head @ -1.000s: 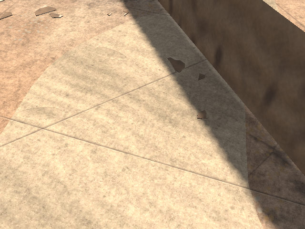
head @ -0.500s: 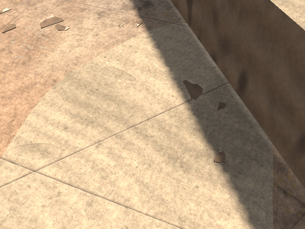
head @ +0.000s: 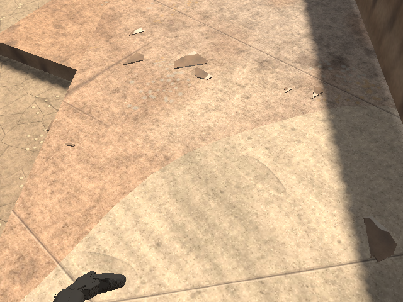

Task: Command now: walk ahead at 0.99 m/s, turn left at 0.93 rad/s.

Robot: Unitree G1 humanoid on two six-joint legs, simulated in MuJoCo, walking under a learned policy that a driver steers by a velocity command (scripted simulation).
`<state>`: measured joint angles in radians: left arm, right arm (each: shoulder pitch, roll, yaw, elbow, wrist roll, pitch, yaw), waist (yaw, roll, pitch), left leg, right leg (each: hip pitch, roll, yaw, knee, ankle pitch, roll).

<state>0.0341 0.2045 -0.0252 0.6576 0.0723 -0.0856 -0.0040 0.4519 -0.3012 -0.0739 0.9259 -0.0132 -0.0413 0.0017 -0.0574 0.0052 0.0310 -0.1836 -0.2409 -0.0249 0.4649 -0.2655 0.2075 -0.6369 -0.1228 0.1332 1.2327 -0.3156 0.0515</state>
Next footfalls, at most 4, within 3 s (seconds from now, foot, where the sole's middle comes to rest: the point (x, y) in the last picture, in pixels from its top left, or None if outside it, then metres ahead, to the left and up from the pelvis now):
0.22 right None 0.43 -0.18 -0.76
0.66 left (176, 223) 0.79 0.10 -0.76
1.10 right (224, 137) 1.20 -0.11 -0.76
1.56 left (219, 71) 1.68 -0.14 -0.76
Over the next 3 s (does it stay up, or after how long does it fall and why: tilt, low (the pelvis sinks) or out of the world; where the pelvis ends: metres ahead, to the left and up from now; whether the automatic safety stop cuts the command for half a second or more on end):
stays up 2.21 -0.28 0.01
